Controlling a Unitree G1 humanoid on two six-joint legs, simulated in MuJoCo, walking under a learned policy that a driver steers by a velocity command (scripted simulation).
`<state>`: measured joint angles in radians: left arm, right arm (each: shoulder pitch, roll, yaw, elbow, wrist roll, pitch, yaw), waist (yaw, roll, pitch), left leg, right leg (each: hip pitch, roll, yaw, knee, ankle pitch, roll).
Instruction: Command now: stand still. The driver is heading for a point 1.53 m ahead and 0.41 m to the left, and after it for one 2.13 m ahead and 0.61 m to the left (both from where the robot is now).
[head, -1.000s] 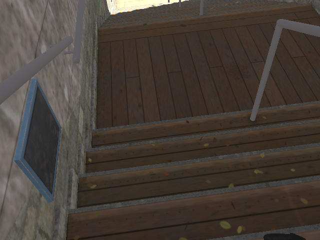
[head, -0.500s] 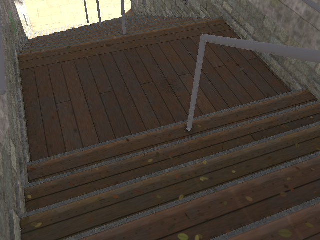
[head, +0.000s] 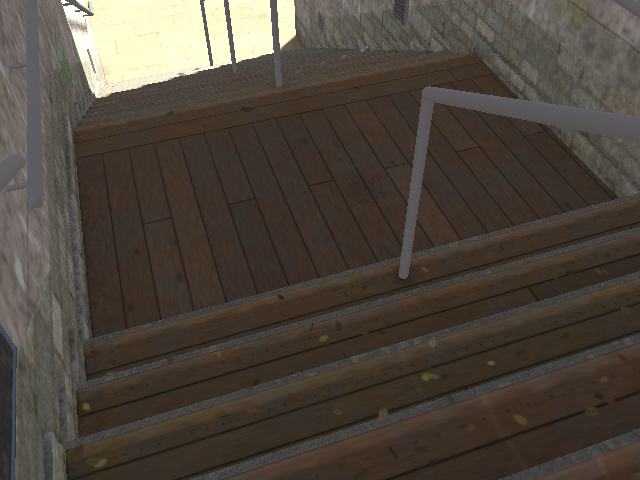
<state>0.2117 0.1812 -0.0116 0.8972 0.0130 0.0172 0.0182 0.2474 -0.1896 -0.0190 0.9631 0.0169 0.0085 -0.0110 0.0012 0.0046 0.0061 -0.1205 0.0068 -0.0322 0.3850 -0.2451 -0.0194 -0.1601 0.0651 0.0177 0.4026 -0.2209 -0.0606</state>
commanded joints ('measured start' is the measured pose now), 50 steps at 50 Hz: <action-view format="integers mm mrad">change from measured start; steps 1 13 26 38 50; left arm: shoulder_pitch -5 36 71 81 97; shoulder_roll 89 78 66 49 32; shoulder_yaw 20 26 17 19 21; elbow -20 84 135 202 227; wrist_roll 0 -2 2 1 2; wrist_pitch -8 -14 -25 -16 -18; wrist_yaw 3 8 7 19 19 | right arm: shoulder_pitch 25 43 89 148 180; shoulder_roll -69 -63 -36 -3 18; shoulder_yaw -8 5 16 19 21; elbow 0 100 168 201 219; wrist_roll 5 -1 -2 -11 -14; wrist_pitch -9 -19 -11 -8 -9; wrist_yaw -10 -18 -20 -21 -23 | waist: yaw -5 2 -13 -16 -15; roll -10 -5 2 3 0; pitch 4 18 19 33 47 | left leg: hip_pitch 6 -23 -26 -27 -31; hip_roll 63 77 67 56 54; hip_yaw -57 -55 -54 -47 -45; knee -46 -62 -22 -20 -16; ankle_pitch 118 127 132 124 112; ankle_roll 52 47 28 26 25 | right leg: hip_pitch -26 16 -12 -15 -35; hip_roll -121 -114 -112 -113 -110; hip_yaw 132 126 103 102 103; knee -109 -118 -61 -75 -84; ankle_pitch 128 167 256 250 202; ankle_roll -8 -13 -24 -27 -27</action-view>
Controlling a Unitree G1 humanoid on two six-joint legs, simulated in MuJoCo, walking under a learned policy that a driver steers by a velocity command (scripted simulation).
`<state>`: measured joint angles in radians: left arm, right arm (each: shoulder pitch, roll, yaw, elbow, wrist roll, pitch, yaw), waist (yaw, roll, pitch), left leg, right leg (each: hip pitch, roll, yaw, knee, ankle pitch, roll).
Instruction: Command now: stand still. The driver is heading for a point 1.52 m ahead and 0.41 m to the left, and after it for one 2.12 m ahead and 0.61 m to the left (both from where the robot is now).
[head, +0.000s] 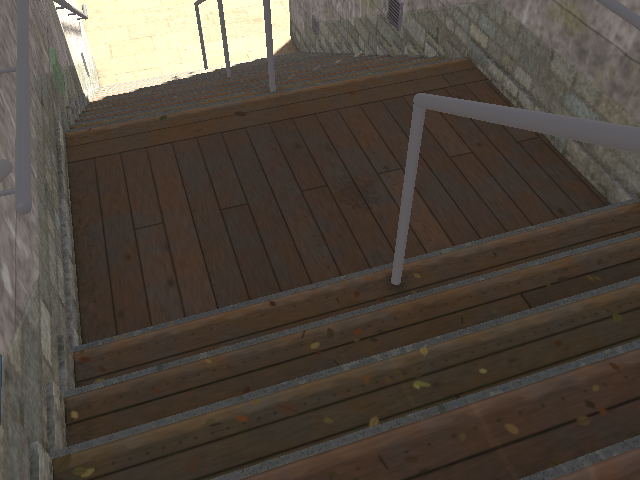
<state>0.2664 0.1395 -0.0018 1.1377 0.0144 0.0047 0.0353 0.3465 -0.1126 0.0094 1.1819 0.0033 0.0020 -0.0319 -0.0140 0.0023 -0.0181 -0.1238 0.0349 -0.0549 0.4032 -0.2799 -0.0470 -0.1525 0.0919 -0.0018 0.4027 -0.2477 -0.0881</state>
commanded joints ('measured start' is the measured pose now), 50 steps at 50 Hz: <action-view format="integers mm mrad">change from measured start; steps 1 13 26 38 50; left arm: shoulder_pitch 44 66 75 163 -85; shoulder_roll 73 63 54 143 117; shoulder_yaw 11 14 14 71 67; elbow -12 -5 -4 -12 -141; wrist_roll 0 1 0 -3 44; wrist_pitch -5 -4 -9 22 -47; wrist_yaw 2 2 2 -2 -32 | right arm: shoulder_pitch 83 108 121 77 293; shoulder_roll -58 -43 -36 -44 -145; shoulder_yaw -7 -4 -6 -25 -72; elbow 1 2 7 -50 -35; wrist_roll -1 -4 -4 -46 -20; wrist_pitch -3 -3 -5 -12 -84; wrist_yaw -2 -2 -4 7 -6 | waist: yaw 1 2 4 48 -24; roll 3 5 5 -73 72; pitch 72 80 82 169 210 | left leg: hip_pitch -28 -39 -31 -260 85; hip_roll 26 25 23 -62 227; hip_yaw -23 -22 -25 98 -338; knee -34 -25 -28 234 -100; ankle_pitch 146 141 150 -222 -15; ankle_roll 53 55 55 118 315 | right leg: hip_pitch -44 -59 -60 -102 -713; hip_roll -136 -134 -137 -242 -152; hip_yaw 122 119 113 346 29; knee -85 -80 -72 -182 646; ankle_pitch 226 198 214 -576 -30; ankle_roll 0 0 1 -128 34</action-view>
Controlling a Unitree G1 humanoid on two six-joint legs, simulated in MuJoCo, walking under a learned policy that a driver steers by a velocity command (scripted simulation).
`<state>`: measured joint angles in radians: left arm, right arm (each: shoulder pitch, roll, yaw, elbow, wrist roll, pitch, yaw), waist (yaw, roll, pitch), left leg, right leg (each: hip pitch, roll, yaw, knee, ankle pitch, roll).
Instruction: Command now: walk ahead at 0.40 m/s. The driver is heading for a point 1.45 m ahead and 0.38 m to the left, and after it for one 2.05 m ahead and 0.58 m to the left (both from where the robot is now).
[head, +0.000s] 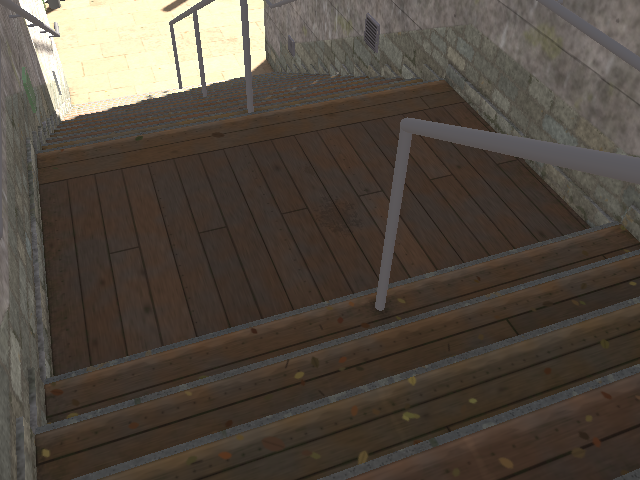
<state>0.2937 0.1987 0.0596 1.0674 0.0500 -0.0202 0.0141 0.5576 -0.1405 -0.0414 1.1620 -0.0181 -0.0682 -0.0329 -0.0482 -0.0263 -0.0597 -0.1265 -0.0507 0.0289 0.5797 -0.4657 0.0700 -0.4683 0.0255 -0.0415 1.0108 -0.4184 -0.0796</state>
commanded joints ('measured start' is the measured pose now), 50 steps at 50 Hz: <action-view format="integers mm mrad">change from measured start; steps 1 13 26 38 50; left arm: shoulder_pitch -92 -306 144 262 -7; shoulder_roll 57 49 142 99 53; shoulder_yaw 9 -18 20 -20 10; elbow -46 -165 1 27 -49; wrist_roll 8 -34 -26 8 0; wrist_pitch -7 -37 -68 -25 37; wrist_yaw -18 -38 4 42 -6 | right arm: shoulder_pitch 73 59 -123 -535 -196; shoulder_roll -112 -98 -85 -156 -191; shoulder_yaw -18 28 -18 -12 2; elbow -27 -13 -119 -250 -153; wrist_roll -12 -34 -51 16 -7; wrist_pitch -13 -19 79 49 -37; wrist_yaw -6 -2 46 78 37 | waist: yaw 17 -60 -34 152 129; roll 116 41 -85 -39 65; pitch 220 239 96 253 225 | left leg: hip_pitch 46 -99 -423 -315 -353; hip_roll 276 112 113 137 266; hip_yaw -341 -109 -53 -29 -252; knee -244 210 604 -180 -236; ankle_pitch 268 246 369 742 407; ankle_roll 187 90 -70 -25 143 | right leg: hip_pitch -353 136 42 235 -281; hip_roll -60 -62 -287 -203 -83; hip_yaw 29 -59 226 164 113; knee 59 -632 -585 -159 163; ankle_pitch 237 805 576 229 325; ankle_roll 30 23 -193 -109 40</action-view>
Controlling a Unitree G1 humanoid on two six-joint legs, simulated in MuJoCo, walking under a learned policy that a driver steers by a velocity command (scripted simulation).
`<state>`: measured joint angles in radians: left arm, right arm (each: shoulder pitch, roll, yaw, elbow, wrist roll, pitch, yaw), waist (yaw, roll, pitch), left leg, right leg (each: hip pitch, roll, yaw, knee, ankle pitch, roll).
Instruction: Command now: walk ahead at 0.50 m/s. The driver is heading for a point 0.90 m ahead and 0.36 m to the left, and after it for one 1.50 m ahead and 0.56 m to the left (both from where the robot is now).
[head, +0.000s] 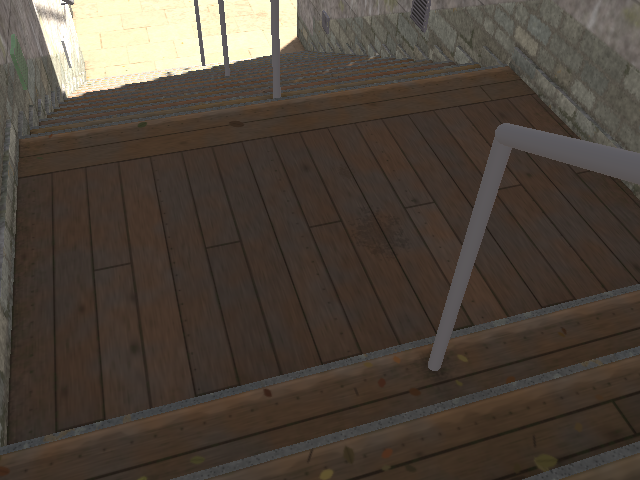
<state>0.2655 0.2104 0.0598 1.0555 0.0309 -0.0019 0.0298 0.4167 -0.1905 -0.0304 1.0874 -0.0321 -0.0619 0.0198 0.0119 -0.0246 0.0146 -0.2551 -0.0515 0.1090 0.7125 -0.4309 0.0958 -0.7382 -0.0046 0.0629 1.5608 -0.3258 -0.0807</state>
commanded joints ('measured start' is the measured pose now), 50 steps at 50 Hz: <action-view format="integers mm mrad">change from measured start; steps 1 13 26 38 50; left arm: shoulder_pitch -22 -383 118 188 57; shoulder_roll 38 35 78 87 81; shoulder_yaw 6 -18 0 -16 -22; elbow -50 -186 -85 -81 -263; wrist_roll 46 -21 -5 -1 -16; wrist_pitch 19 -48 -89 -118 -66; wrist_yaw -25 -67 -20 -5 6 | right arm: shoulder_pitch -46 184 21 -392 112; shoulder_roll -162 -84 -49 -39 -303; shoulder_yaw -10 6 -40 -37 -95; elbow -76 -19 -92 -254 -125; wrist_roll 11 -9 -15 5 21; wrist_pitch -53 -25 64 53 80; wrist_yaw -20 -38 -28 37 -31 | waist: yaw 62 -164 -53 16 -154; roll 96 70 -18 -33 165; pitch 149 190 92 128 -294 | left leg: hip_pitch -262 28 -447 -256 749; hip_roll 263 165 131 53 473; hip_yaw -318 -337 -206 -85 -703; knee -367 -12 647 -27 -301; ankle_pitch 492 320 171 1064 489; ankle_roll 124 120 -26 -9 364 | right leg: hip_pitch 80 189 416 300 -489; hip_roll -53 -47 -321 -249 -59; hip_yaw -16 -99 85 -163 -65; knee -478 -1104 -1155 -953 480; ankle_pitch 321 683 425 -127 -379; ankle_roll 51 42 -121 -4 70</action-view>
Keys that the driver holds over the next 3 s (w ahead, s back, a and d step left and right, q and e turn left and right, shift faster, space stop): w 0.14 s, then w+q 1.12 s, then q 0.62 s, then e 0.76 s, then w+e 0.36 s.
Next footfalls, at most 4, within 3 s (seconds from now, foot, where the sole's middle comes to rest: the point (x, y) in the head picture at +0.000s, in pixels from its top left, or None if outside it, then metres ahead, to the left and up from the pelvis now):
0.36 right None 0.38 -0.11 -0.91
0.92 left None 0.60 0.15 -1.06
1.50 right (273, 410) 0.93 0.15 -1.22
2.10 left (212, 460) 0.77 0.31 -1.22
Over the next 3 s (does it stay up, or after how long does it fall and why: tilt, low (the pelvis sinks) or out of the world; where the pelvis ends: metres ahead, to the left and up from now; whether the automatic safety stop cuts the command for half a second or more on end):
stays up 0.87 0.22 -0.45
